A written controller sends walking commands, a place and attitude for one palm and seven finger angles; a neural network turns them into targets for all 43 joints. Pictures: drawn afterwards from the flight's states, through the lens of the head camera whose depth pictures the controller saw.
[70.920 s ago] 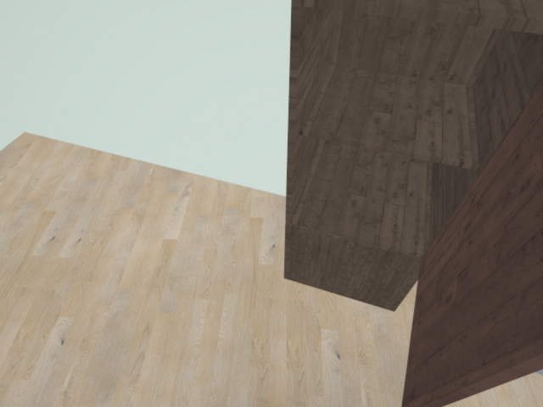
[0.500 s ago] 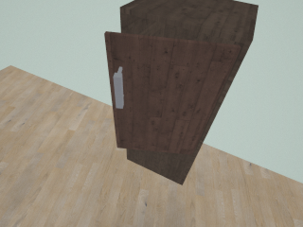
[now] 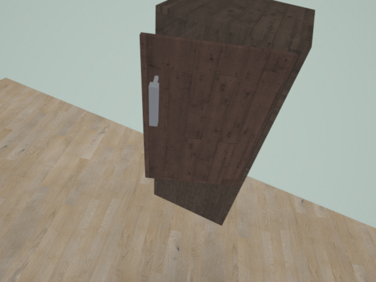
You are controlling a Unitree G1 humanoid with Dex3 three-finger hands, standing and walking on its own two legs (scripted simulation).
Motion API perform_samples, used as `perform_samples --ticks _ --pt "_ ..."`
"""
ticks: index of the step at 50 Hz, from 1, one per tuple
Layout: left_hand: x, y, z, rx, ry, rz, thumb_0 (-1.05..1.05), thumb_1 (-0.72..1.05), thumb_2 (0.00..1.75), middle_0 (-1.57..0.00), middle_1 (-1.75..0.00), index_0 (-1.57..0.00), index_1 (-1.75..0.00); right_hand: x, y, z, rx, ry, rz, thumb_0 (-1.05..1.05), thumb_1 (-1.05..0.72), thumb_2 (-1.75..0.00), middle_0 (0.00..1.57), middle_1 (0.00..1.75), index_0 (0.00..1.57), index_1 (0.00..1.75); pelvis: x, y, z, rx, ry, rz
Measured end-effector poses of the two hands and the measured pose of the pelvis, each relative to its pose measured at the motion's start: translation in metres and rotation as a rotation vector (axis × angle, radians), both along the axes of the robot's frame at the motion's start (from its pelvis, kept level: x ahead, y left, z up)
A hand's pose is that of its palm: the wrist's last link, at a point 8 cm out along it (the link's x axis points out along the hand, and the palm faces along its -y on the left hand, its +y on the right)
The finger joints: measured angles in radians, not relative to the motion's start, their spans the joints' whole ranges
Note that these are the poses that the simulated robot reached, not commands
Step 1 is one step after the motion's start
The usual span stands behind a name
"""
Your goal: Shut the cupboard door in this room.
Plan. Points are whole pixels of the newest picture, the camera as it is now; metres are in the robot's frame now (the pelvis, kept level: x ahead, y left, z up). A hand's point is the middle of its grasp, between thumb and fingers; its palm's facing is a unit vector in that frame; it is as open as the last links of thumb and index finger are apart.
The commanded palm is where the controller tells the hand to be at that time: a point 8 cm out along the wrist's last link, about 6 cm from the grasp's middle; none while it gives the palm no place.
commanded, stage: shuffle to correct the standing spot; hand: left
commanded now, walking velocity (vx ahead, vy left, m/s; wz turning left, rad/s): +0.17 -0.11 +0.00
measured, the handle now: (154, 101) +0.56 +0.14 +0.08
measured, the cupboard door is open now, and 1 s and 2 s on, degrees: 21 21 21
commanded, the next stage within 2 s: come to a stop and stand still in 0.66 s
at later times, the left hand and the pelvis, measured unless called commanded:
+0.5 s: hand out of the picture +0.14 +0.10 -0.16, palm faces -0.06 -0.99 -0.16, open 7.4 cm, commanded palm none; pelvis +0.04 -0.06 +0.01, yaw -2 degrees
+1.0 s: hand out of the picture +0.12 +0.07 -0.18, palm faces +0.06 -0.99 -0.13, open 7.3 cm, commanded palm none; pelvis +0.15 -0.08 +0.01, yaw -1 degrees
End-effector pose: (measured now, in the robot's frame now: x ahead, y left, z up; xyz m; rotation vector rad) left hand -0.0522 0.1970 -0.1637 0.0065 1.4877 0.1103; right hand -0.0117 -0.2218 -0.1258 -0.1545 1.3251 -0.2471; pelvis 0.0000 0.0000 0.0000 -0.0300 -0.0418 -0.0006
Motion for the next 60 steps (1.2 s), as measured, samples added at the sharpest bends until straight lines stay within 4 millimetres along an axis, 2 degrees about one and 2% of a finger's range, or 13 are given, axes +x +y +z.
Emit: perform_samples --ticks 5,12,17,24,26,28,32,35,41,45,48,52,60 --pt "0.06 0.018 0.016 0.043 -0.151 -0.036 0.0 0.91 0.89 -0.2 -0.3 -0.2 -0.3 -0.032 0.017 0.008 0.035 0.068 -0.044 0.0 -0.91 -0.9 0.2 0.3 0.2 0.3 0.002 0.001 0.013 0.003 0.015 -0.008" --pt "0.111 0.031 0.033 0.094 -0.217 -0.1 0.01 0.92 0.89 -0.19 -0.3 -0.2 -0.3 -0.057 0.022 0.012 0.068 0.12 -0.119 0.01 -0.9 -0.9 0.2 0.3 0.2 0.3 0.008 -0.007 0.019 0.007 0.03 -0.026" --pt "0.143 0.013 0.039 0.094 -0.234 -0.151 0.0 0.92 0.89 -0.19 -0.3 -0.2 -0.3 -0.068 0.01 0.012 0.087 0.172 -0.153 0.0 -0.9 -0.9 0.2 0.3 0.2 0.3 0.016 -0.02 0.02 0.011 0.045 -0.034" --pt "0.185 -0.039 0.038 0.082 -0.285 -0.174 0.0 0.91 0.89 -0.19 -0.3 -0.2 -0.3 -0.062 -0.031 0.002 0.108 0.246 -0.161 0.0 -0.9 -0.9 0.2 0.3 0.2 0.3 0.038 -0.057 0.011 0.039 0.069 -0.03" --pt "0.189 -0.053 0.036 0.09 -0.3 -0.145 0.0 0.92 0.89 -0.19 -0.3 -0.2 -0.3 -0.051 -0.047 -0.004 0.108 0.261 -0.144 0.0 -0.9 -0.9 0.2 0.3 0.2 0.3 0.045 -0.067 0.008 0.025 0.065 -0.027" --pt "0.191 -0.056 0.04 0.112 -0.325 -0.099 -0.02 0.94 0.89 -0.2 -0.3 -0.21 -0.3 -0.031 -0.062 -0.005 0.103 0.258 -0.108 0.01 -0.91 -0.9 0.2 0.3 0.2 0.3 0.053 -0.074 0.009 0.015 0.064 -0.011" --pt "0.184 -0.054 0.041 0.146 -0.284 -0.066 -0.04 0.96 0.89 -0.2 -0.3 -0.21 -0.3 0.031 -0.088 -0.003 0.074 0.165 -0.051 0.01 -0.91 -0.9 0.2 0.3 0.19 0.3 0.072 -0.085 0.013 0.009 0.063 -0.002" --pt "0.173 -0.057 0.036 0.139 -0.209 -0.063 -0.03 0.95 0.89 -0.2 -0.3 -0.21 -0.3 0.085 -0.098 -0.001 0.052 0.068 -0.014 0.01 -0.91 -0.9 0.2 0.3 0.19 0.3 0.088 -0.088 0.013 0.002 0.062 0.002" --pt "0.149 -0.066 0.017 0.076 -0.058 -0.017 -0.01 0.92 0.89 -0.2 -0.3 -0.2 -0.3 0.188 -0.091 0.001 0.027 -0.089 0.08 0.0 -0.92 -0.9 0.19 0.3 0.19 0.3 0.124 -0.082 0.004 -0.013 0.047 -0.007" --pt "0.146 -0.071 0.008 0.046 0.025 0.003 0.0 0.92 0.89 -0.2 -0.3 -0.2 -0.3 0.233 -0.075 0.002 0.021 -0.146 0.117 0.0 -0.91 -0.9 0.2 0.3 0.19 0.3 0.144 -0.077 0.001 0.016 0.032 -0.023" --pt "0.154 -0.074 0.012 0.046 0.043 -0.003 0.0 0.91 0.89 -0.2 -0.3 -0.2 -0.3 0.251 -0.064 0.002 0.038 -0.154 0.123 0.0 -0.91 -0.9 0.2 0.3 0.19 0.3 0.151 -0.075 0.004 0.026 0.027 -0.027" --pt "0.174 -0.071 0.019 0.075 0.006 -0.012 0.0 0.91 0.89 -0.2 -0.3 -0.2 -0.3 0.259 -0.062 -0.002 0.064 -0.152 0.11 -0.01 -0.92 -0.9 0.2 0.3 0.2 0.3 0.147 -0.078 0.007 0.028 0.025 -0.015" --pt "0.205 -0.069 0.03 0.185 -0.133 -0.025 0.0 0.91 0.89 -0.2 -0.3 -0.2 -0.3 0.243 -0.108 -0.013 0.065 -0.133 0.099 -0.01 -0.92 -0.9 0.2 0.3 0.2 0.3 0.13 -0.108 0.002 0.038 0.02 -0.016"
